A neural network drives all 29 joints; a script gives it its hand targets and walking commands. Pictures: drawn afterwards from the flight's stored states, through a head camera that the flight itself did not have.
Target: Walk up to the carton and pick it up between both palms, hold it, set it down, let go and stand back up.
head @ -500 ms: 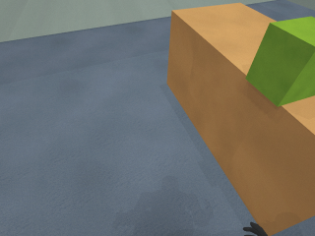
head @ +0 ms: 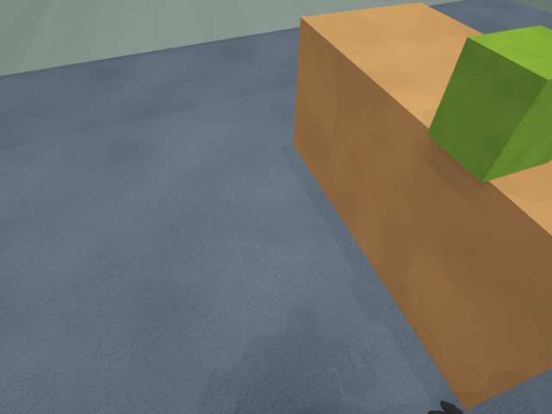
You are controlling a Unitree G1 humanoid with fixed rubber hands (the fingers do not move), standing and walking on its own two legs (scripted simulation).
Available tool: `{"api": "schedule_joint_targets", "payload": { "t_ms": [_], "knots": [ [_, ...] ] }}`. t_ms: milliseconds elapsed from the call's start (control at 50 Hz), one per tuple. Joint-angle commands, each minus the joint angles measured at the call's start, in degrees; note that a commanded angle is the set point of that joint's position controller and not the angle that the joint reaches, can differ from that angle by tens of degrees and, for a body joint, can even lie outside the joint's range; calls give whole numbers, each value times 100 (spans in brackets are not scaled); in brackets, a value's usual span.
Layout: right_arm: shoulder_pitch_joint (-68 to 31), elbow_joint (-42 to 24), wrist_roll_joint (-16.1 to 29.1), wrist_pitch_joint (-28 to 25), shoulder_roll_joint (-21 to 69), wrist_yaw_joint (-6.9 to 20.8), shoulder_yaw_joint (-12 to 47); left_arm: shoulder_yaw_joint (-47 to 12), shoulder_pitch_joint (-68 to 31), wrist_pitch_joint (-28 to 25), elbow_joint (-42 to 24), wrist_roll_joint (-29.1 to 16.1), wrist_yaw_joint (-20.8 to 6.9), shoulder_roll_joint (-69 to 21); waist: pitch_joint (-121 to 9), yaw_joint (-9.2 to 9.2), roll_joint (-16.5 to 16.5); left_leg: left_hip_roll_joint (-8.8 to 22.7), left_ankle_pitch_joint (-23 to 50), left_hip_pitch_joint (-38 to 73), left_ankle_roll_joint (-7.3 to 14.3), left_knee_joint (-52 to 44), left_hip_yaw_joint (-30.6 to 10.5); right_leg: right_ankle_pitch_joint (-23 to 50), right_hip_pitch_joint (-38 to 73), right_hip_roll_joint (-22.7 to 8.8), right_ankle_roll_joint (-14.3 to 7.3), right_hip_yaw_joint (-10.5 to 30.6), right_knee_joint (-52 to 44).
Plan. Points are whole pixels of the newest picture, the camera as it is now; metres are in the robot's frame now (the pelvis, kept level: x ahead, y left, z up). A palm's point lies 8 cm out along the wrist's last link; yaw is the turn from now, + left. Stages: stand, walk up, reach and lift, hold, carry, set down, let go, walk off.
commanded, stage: stand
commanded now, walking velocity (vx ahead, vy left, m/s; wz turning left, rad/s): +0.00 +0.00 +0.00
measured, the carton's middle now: (510, 104) +0.75 -0.51 +0.07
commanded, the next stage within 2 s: none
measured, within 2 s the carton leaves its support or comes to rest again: neither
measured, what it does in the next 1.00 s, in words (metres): stands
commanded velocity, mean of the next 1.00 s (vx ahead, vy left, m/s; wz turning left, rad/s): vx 0.00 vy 0.00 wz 0.00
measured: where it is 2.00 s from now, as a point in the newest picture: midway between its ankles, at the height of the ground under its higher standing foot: outside the picture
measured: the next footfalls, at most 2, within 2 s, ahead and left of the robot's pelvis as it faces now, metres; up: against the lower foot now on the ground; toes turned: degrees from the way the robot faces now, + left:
none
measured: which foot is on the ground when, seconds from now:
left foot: down 0.00-1.00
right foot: down 0.00-1.00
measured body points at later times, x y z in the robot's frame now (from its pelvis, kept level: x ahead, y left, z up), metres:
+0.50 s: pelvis +0.00 +0.00 +0.00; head +0.00 +0.00 +0.45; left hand +0.05 +0.28 -0.14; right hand +0.10 -0.27 -0.12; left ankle +0.04 +0.13 -0.72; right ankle +0.04 -0.11 -0.72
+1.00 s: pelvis +0.00 +0.00 +0.00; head +0.00 -0.01 +0.45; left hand +0.05 +0.28 -0.14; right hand +0.10 -0.27 -0.12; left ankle +0.04 +0.13 -0.72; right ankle +0.04 -0.11 -0.72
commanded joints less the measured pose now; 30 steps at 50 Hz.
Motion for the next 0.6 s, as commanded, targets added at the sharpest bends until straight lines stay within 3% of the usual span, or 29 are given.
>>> {"api": "schedule_joint_targets", "payload": {
  "t_ms": [0,20,40,60,80,120,160,180,220,240,300,320,340,360,400,420,440,480,500,540,560,580],
  "knots": [
    [-265,54,-103,-208,-1381,-46,-307,302,-368,-147,-379,-88,-18,1418,-34,39,304,538,-581,266,333,-1385,-751,-304,192,-598,-333,829,-1628],
    [-187,95,-91,-204,-1386,-42,-290,309,-507,-157,-387,-131,-13,1381,25,23,168,519,-393,240,328,-1442,-740,-231,219,-566,-317,814,-1514],
    [-352,20,-128,-229,-1450,-34,-312,301,-466,-153,-378,-132,-20,1312,24,53,504,613,-522,231,309,-1496,-811,-116,192,-525,-327,739,-1495],
    [-311,25,-103,-233,-1317,-55,-270,267,-465,-149,-340,-121,-9,1288,-2,-27,199,634,-481,196,336,-1528,-857,89,259,-529,-336,761,-1444],
    [-357,117,-117,-252,-1389,-55,-295,321,-382,-190,-333,-165,-12,1401,-29,108,313,633,-488,264,345,-1526,-822,130,220,-549,-301,792,-1477],
    [-321,94,-110,-266,-1372,-57,-259,291,-353,-162,-261,-132,-4,1354,-116,-3,462,605,-4,393,316,-1371,-733,347,205,-580,-334,790,-1384],
    [-259,119,-100,-235,-1328,-65,-252,253,-340,-162,-252,-128,-9,1259,-108,-10,365,598,-23,379,312,-1344,-743,219,272,-578,-349,807,-1465],
    [-248,100,-103,-217,-1393,-81,-280,255,-425,-159,-352,-137,-31,1362,-121,-30,504,577,-203,330,291,-1395,-733,198,223,-572,-325,779,-1505],
    [-337,63,-76,-221,-1224,-40,-227,299,-546,-133,-284,-160,15,1451,123,-43,363,618,-462,181,333,-1527,-863,-226,65,-558,-295,825,-1574],
    [-303,167,-107,-202,-1343,-57,-242,277,-476,-132,-320,-103,-14,1419,66,20,564,615,-594,98,312,-1532,-803,-121,203,-508,-285,698,-1469],
    [-303,104,-83,-226,-1323,-26,-237,295,-428,-150,-318,-100,-36,1406,7,0,288,551,-479,205,318,-1472,-736,-313,113,-569,-315,809,-1497],
    [-379,145,-112,-214,-1376,-8,-225,298,-361,-158,-298,-159,-16,1469,33,100,314,591,-508,180,323,-1548,-843,-205,88,-541,-325,809,-1482],
    [-321,151,-96,-222,-1250,-22,-232,331,-321,-145,-260,-124,-4,1460,-25,35,561,612,-423,213,320,-1530,-827,-100,266,-540,-306,729,-1443],
    [-379,143,-83,-229,-1401,-44,-250,304,-485,-129,-291,-127,7,1429,-91,4,378,598,-376,157,304,-1503,-811,45,296,-554,-305,741,-1509],
    [-385,134,-93,-244,-1318,-53,-271,327,-470,-141,-311,-121,-26,1382,-116,42,662,595,-410,75,304,-1446,-758,136,406,-550,-333,749,-1426],
    [-222,184,-109,-233,-1372,-55,-254,272,-502,-164,-314,-136,-32,1371,-93,-37,609,597,-211,224,293,-1488,-777,266,264,-526,-281,702,-1364],
    [-256,174,-133,-217,-1300,-58,-279,322,-443,-153,-281,-108,-19,1448,-137,-2,440,608,-98,263,307,-1430,-734,231,311,-523,-266,670,-1318],
    [-408,123,-107,-213,-1401,-47,-286,286,-320,-148,-219,-138,-8,1451,-143,33,651,636,-113,332,315,-1473,-785,210,177,-490,-250,681,-1384],
    [-284,102,-77,-237,-1358,-54,-291,293,-379,-124,-266,-143,-29,1363,-142,39,380,615,-338,193,314,-1528,-821,115,355,-475,-265,618,-1317],
    [-501,53,-109,-241,-1369,-62,-243,311,-477,-155,-266,-111,-24,1408,-1,70,738,583,-385,98,267,-1591,-766,269,355,-515,-292,662,-1355],
    [-341,113,-60,-247,-1319,-37,-262,306,-441,-153,-255,-130,3,1478,-104,6,482,611,-402,196,287,-1543,-849,52,338,-554,-291,748,-1453],
    [-473,104,-133,-239,-1423,-31,-296,329,-419,-133,-248,-124,-8,1466,-20,89,428,567,-428,234,266,-1559,-776,-31,230,-534,-302,722,-1482]
  ]
}}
